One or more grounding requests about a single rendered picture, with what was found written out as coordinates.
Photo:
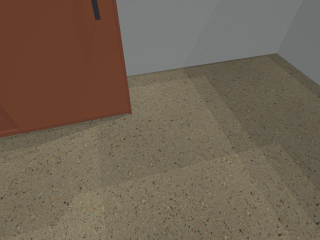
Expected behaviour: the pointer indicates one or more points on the wardrobe door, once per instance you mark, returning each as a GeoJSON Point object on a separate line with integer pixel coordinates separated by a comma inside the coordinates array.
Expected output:
{"type": "Point", "coordinates": [59, 64]}
{"type": "Point", "coordinates": [6, 122]}

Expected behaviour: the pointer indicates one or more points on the handle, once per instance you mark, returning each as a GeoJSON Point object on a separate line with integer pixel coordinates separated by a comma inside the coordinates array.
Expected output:
{"type": "Point", "coordinates": [95, 9]}

